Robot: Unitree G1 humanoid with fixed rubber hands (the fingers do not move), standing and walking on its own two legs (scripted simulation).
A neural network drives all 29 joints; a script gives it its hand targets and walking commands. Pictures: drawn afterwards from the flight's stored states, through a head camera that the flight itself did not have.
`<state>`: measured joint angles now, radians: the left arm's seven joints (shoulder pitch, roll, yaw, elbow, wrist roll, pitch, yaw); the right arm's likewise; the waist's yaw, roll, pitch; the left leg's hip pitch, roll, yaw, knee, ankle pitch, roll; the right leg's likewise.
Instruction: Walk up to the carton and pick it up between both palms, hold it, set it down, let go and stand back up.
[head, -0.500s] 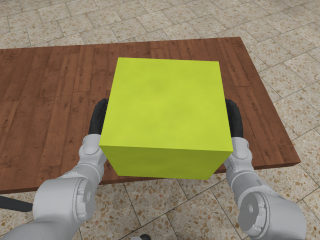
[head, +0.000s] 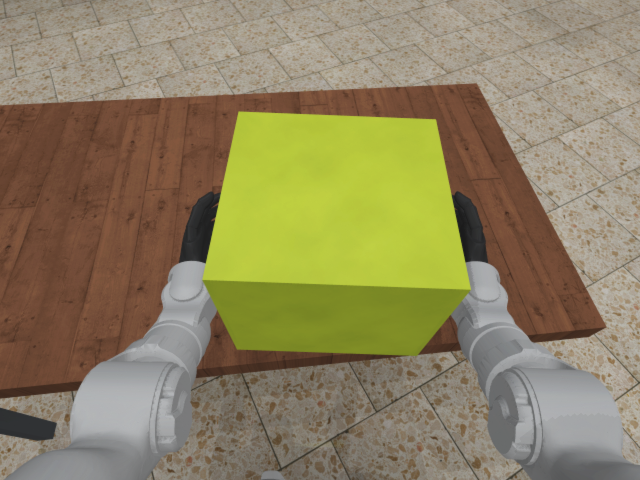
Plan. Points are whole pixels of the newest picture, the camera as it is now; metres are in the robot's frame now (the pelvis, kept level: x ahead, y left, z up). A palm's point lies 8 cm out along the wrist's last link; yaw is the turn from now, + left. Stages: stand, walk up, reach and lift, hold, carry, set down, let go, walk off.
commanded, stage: set down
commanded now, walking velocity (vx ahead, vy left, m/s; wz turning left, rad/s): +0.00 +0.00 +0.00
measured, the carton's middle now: (332, 239) +0.44 +0.03 +0.00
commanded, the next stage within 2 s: none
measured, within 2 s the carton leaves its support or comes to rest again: neither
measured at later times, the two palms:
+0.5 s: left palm (166, 245) +0.39 +0.25 +0.03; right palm (502, 242) +0.43 -0.18 +0.04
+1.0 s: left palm (143, 228) +0.38 +0.25 +0.08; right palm (531, 229) +0.42 -0.19 +0.09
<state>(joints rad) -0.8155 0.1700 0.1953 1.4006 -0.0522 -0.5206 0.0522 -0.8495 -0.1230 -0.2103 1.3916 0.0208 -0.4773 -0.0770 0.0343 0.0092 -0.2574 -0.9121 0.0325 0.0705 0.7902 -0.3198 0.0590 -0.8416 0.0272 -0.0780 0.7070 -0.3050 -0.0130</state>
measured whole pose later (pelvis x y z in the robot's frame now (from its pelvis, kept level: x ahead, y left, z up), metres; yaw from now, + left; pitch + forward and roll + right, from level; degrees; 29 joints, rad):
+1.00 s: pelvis -0.04 -0.03 -0.01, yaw +3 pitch +21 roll -2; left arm -0.92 0.42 -0.15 1.25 -0.40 -0.16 -0.04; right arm -0.89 -0.31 0.12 1.17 0.44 -0.12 -0.02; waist 0.02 -0.03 -0.26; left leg -0.90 0.03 0.03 0.81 -0.27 0.02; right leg -0.84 0.02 -0.12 0.78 -0.30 -0.05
